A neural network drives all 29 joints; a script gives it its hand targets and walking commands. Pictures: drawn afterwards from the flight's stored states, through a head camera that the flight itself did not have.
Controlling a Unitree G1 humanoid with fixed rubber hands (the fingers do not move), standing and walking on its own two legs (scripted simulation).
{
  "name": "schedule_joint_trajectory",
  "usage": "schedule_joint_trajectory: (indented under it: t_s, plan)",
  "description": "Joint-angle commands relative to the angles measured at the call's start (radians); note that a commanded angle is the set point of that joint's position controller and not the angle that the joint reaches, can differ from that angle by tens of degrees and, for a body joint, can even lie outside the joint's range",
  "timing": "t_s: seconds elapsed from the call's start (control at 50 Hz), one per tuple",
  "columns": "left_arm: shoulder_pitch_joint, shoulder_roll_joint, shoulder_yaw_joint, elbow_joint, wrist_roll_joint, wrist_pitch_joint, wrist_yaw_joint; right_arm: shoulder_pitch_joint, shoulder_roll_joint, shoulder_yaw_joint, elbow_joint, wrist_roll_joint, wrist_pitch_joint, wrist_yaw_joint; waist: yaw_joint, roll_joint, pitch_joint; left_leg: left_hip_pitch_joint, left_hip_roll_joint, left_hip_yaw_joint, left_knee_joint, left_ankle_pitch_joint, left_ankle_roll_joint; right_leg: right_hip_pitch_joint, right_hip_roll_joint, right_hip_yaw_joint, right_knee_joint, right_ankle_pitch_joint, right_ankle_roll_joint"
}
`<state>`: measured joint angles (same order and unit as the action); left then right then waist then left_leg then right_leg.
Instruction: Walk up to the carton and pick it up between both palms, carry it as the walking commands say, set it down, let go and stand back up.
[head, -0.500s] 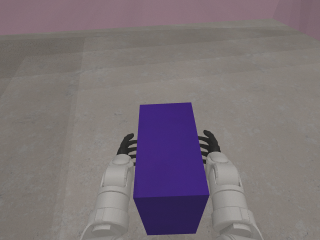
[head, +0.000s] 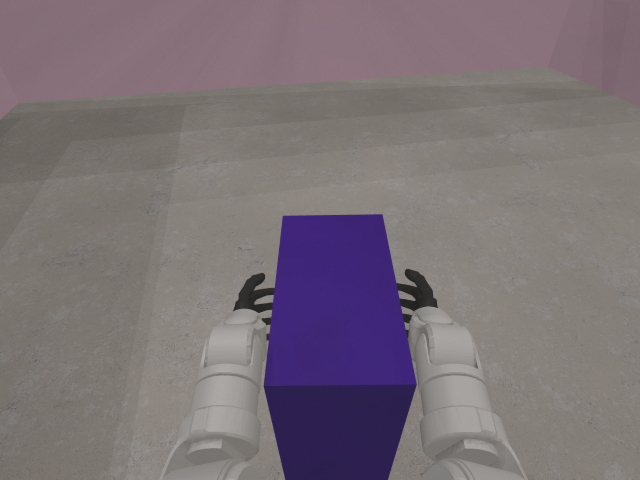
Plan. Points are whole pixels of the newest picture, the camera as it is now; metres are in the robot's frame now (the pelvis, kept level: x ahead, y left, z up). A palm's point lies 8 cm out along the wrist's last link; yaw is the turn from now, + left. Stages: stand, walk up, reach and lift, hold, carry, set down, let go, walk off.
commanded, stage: reach and lift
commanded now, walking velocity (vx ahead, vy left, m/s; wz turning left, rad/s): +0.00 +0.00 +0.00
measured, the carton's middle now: (334, 349) +0.33 +0.00 -0.01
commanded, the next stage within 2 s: hold in 0.92 s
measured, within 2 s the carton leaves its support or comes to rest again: neither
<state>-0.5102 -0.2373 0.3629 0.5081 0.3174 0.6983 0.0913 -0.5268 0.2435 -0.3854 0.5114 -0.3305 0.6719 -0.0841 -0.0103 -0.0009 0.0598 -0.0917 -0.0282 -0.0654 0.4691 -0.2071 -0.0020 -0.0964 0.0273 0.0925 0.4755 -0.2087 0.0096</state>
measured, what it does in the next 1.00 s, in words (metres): stands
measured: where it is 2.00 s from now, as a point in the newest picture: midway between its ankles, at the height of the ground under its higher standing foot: outside the picture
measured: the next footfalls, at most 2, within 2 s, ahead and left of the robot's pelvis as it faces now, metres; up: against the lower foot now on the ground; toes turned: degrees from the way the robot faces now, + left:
none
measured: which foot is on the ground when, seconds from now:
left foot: down 0.00-1.00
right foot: down 0.00-1.00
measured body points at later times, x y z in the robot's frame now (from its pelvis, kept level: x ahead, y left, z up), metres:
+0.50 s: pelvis +0.01 +0.00 +0.00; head -0.03 +0.00 +0.45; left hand +0.34 +0.12 +0.05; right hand +0.34 -0.12 +0.05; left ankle +0.04 +0.12 -0.74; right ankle +0.05 -0.13 -0.74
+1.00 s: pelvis -0.01 +0.00 +0.00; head -0.07 +0.00 +0.45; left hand +0.32 +0.12 +0.05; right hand +0.32 -0.12 +0.06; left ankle +0.04 +0.12 -0.74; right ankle +0.05 -0.13 -0.74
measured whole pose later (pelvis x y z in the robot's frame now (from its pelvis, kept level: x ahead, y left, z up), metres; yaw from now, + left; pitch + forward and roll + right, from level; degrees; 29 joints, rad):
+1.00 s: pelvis -0.01 +0.00 +0.00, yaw +0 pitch -10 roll +0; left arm -0.46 -0.22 0.28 0.49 0.30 0.72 0.10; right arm -0.48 0.23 -0.32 0.49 -0.31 0.70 -0.08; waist 0.00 -0.01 0.04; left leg -0.09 -0.03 -0.07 0.47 -0.20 -0.01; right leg -0.10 0.03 0.09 0.48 -0.20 0.01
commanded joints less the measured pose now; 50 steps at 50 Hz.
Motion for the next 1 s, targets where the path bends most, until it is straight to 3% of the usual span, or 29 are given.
schedule_joint_trajectory:
  t_s: [0.0,0.16,0.54,0.7,0.98]
  plan:
    - [-0.634,-0.994,-0.472,0.035,-0.214,-0.038,-0.195,-0.545,1.028,0.461,0.123,0.199,0.000,0.200,0.011,-0.005,-0.229,0.032,-0.047,0.000,-0.089,-0.030,0.014,-0.001,0.052,-0.006,-0.099,-0.052,-0.020]
    - [-0.621,-0.981,-0.484,0.022,-0.216,-0.040,-0.194,-0.521,1.028,0.463,0.119,0.197,-0.009,0.191,0.009,-0.004,-0.234,0.037,-0.049,0.006,-0.085,-0.003,0.012,0.005,0.051,-0.005,-0.098,-0.030,-0.017]
    - [-0.430,-1.005,-0.553,-0.081,-0.244,-0.022,-0.195,-0.354,1.036,0.556,-0.010,0.248,0.006,0.204,0.011,-0.003,-0.292,0.087,-0.052,-0.003,-0.090,0.188,0.002,0.050,0.053,0.000,-0.092,0.177,-0.007]
    - [-0.420,-1.024,-0.557,-0.078,-0.251,-0.014,-0.204,-0.350,1.046,0.552,-0.010,0.252,0.014,0.220,0.007,0.000,-0.269,0.071,-0.049,-0.005,-0.098,0.136,0.005,0.033,0.054,-0.005,-0.098,0.121,-0.012]
    - [-0.520,-1.039,-0.530,-0.019,-0.255,-0.020,-0.218,-0.449,1.061,0.506,0.054,0.247,0.013,0.232,0.008,-0.002,-0.220,0.022,-0.039,-0.006,-0.096,-0.055,0.013,-0.028,0.048,-0.013,-0.100,-0.087,-0.021]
